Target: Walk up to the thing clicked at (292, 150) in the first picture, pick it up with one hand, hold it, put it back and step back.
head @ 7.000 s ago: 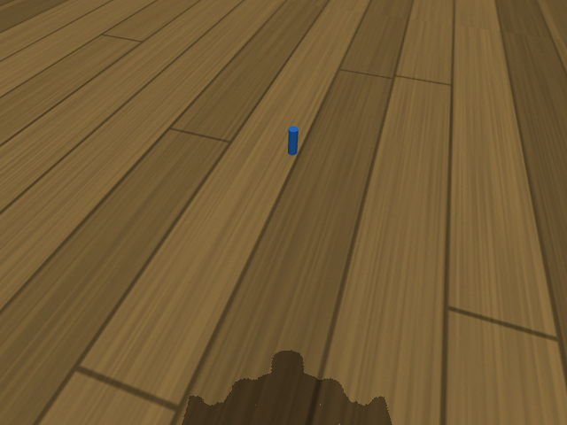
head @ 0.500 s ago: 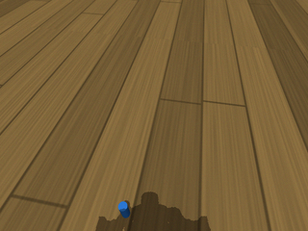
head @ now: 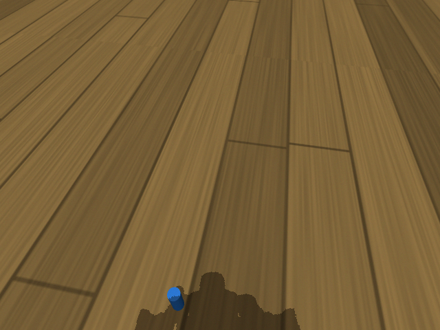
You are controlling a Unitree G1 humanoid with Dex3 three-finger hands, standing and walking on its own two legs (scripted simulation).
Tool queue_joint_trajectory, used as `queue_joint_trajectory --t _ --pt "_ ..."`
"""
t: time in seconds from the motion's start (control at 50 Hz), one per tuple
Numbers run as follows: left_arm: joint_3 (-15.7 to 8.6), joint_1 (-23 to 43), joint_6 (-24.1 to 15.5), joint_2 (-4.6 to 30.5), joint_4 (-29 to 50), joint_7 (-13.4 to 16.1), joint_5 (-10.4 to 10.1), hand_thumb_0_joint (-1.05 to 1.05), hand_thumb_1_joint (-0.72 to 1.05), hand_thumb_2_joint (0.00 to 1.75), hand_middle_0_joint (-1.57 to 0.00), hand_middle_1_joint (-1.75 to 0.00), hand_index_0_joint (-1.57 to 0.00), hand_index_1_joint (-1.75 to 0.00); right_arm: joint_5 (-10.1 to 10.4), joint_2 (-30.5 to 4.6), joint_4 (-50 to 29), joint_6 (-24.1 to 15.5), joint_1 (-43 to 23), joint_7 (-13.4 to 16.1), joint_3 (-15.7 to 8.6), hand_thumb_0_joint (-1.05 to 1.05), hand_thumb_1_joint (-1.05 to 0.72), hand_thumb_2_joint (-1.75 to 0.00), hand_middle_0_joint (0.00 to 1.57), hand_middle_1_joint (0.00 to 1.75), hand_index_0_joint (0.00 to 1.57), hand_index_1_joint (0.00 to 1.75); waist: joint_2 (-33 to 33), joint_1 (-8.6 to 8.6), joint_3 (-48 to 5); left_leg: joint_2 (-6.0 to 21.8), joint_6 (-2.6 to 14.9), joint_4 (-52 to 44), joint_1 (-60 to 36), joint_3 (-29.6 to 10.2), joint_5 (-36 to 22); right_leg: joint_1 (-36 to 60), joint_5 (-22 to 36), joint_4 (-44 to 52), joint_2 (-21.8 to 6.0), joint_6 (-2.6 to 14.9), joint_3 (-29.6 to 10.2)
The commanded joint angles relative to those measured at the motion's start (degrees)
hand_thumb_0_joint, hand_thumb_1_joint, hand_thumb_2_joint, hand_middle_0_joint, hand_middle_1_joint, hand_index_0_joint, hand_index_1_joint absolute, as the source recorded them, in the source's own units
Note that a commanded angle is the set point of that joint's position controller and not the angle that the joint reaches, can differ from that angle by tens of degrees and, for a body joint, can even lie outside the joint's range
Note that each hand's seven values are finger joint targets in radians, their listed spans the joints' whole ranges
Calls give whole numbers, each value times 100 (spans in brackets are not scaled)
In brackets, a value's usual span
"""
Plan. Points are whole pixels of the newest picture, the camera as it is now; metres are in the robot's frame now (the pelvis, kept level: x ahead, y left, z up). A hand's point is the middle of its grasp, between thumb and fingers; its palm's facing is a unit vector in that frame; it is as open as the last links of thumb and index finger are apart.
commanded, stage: stand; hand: left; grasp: from the side
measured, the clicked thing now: (176, 299) +0.34 +0.19 -0.70
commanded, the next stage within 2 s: go down in 0.74 s
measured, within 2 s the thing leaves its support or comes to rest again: neither
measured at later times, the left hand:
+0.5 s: hand out of the picture +0.08 +0.26 -0.16, palm faces -0.02 -0.94 -0.34, open 7.4 cm
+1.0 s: hand out of the picture +0.13 +0.25 -0.16, palm faces +0.05 -0.95 -0.32, open 9.1 cm
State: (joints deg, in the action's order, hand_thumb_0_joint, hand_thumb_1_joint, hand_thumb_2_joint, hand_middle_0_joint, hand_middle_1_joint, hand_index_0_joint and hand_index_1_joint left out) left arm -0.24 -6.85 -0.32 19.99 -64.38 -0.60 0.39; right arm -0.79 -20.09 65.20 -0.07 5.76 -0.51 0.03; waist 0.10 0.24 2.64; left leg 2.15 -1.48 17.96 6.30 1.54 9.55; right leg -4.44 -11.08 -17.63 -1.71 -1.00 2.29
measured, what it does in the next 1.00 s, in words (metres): stands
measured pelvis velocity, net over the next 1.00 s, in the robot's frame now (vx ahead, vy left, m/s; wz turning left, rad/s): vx -0.01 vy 0.00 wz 0.01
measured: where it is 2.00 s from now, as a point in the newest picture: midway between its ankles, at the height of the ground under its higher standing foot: outside the picture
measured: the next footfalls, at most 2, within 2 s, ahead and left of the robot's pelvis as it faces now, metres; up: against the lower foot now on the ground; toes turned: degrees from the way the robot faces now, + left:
none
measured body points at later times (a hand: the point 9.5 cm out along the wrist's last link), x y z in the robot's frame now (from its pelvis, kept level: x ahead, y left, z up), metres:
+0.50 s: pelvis +0.00 +0.00 +0.00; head +0.01 +0.00 +0.45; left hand +0.08 +0.30 -0.13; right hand +0.08 -0.30 -0.13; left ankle +0.00 +0.13 -0.75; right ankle -0.02 -0.13 -0.75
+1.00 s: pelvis -0.01 +0.00 -0.01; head +0.04 +0.01 +0.44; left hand +0.13 +0.30 -0.14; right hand +0.09 -0.28 -0.13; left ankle +0.00 +0.13 -0.75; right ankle -0.02 -0.13 -0.75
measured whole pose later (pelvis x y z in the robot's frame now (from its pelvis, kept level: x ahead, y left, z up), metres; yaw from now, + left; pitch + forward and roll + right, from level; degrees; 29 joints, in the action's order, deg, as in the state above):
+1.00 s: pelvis -0.01 +0.00 -0.01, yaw +1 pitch +3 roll +0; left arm -6.4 1.4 -1.2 19.0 -62.7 -0.7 1.3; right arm 1.9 -17.2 50.5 -2.0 10.3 1.9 -0.5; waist 0.5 0.6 2.5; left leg 1.9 -1.1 27.0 17.4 0.9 12.7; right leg -15.5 -14.6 -27.1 -2.2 -0.9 2.6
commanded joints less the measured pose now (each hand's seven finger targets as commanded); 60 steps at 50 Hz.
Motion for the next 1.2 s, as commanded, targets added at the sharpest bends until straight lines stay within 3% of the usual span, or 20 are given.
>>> queue_joint_trajectory --t 0.0,0.1,0.36,0.44,0.8,0.82,0.84,0.86,0.88,0.9,0.92,0.94,0.96,1.0,1.04,1.1,1.14,1.16,1.18 --pt "-236 260 -120 1267 357 101 34 0 90 90 -20 -30 -20 -30 18 -1227 -376 -140 -224 93 -215 0 -90 -90 20 30 20 30 -53 -7 -399 594 194 -214 -84 -485 -776 -38 864 300 -688 167 -499" --pt "-224 171 -130 1269 340 101 22 0 90 90 -20 -30 -20 -30 24 -1228 -370 -148 -235 90 -212 0 -90 -90 20 30 20 30 -14 -38 -467 629 190 -199 -209 -519 -1064 -31 978 240 -665 150 -439" --pt "-221 204 -112 1238 353 101 34 0 90 90 -20 -30 -20 -30 13 -1225 -381 -146 -218 95 -211 0 -90 -90 20 30 20 30 -46 -25 -341 586 192 -249 -73 -494 -816 -47 805 282 -674 151 -444" --pt "-222 152 -124 1249 368 108 28 0 90 90 -20 -30 -20 -30 19 -1247 -395 -151 -247 93 -228 0 -90 -90 20 30 20 30 -7 -46 -468 625 216 -183 -227 -501 -1083 -49 960 244 -676 154 -424" --pt "-207 164 -131 1257 376 122 21 0 90 90 -20 -30 -20 -30 24 -1210 -390 -142 -189 92 -230 0 -90 -90 20 30 20 30 30 -11 -418 612 202 -198 -196 -500 -1125 -24 1013 243 -683 158 -416" --pt "-196 141 -130 1221 376 115 25 0 82 82 -20 -22 -16 -22 24 -1254 -379 -142 -200 90 -232 0 -94 -91 21 30 20 30 -47 -32 -345 585 197 -213 -124 -489 -1006 -45 924 299 -677 142 -428" --pt "-232 2152 -639 272 2387 187 -268 0 74 74 -12 -14 -8 -14 425 -265 -1970 -418 7 210 1 0 -98 -92 20 30 20 30 -191 699 123 -229 192 167 520 196 -126 -1425 598 -132 107 123 -96" --pt "-383 2800 -600 644 2009 232 -235 0 66 66 -4 -6 -2 -6 404 -451 -1670 -397 289 265 -46 0 -99 -93 20 30 20 30 -44 481 -187 -221 198 264 478 147 -14 -1124 423 -195 94 113 -29" --pt "-763 1562 -376 1228 941 263 -116 0 58 58 -2 -3 -2 -3 443 -651 -1682 -322 533 326 -175 0 -98 -92 20 30 20 30 -7 286 -173 -212 185 294 574 157 9 -1052 255 -239 138 158 42" --pt "-835 1443 -262 1252 577 197 -7 0 50 50 -2 -5 -2 -4 393 -623 -1767 -288 622 325 -231 0 -97 -92 20 30 20 30 309 280 -360 -232 224 541 757 131 -57 -1176 268 -386 134 154 42" --pt "-954 1868 -265 1433 680 121 86 0 42 42 -1 -7 -1 -5 370 -615 -1920 -301 672 335 -280 0 -95 -91 20 30 20 30 347 240 -535 -218 247 775 895 106 -165 -1279 396 -616 126 145 42" --pt "-1120 1873 -314 1546 708 67 193 0 34 34 -1 -7 -1 -6 278 -586 -2069 -344 718 342 -363 0 -95 -91 20 30 20 30 224 124 -1011 -246 236 972 891 118 -388 -1137 639 -834 88 136 2" --pt "-1260 1122 -229 1523 345 16 335 0 26 26 -2 -7 -3 -6 221 -569 -2086 -358 939 333 -449 0 -94 -91 20 30 20 30 166 64 -1353 -276 223 1170 1013 118 -597 -1111 868 -1049 68 142 -11" --pt "-1419 564 -134 1402 490 -82 424 0 17 20 -3 -7 -4 -6 178 -510 -2395 -386 965 262 -506 0 -92 -90 20 30 20 30 -214 -195 -1553 -341 161 1359 1264 138 -714 -1123 841 -1295 72 195 -37" --pt "-1387 560 -10 1196 641 -118 427 0 6 16 -4 -8 -5 -7 188 -476 -2594 -413 936 251 -526 0 -89 -90 20 30 20 30 -229 -124 -1423 -299 140 1429 1379 101 -662 -1367 706 -1380 137 210 -2" --pt "-1517 649 145 1235 991 -192 418 0 -14 11 -5 -7 -5 -6 201 -427 -2925 -442 806 192 -525 0 -88 -89 20 30 20 30 -141 -49 -1336 -226 145 1749 1779 8 -465 -1811 400 -1679 182 218 50" --pt "-1711 475 165 1379 1135 -240 420 0 -25 9 -6 -7 -6 -7 191 -452 -3095 -493 821 179 -564 0 -88 -89 20 30 20 30 -133 -43 -1606 -205 156 2102 1987 16 -526 -1991 464 -2033 177 210 46" --pt "-1619 588 108 1218 1486 -301 391 0 -30 8 -6 -8 -6 -7 182 -386 -3121 -522 850 164 -564 0 -86 -89 20 30 20 30 -184 -27 -1563 -188 159 2250 2158 -14 -330 -2240 266 -2184 181 214 40" --pt "-1751 367 99 1267 1419 -333 392 0 -33 9 -6 -9 -6 -8 164 -432 -3251 -563 849 171 -597 0 -87 -89 20 30 20 30 -210 -6 -1633 -165 155 2425 2247 -1 -354 -2370 282 -2371 181 200 42"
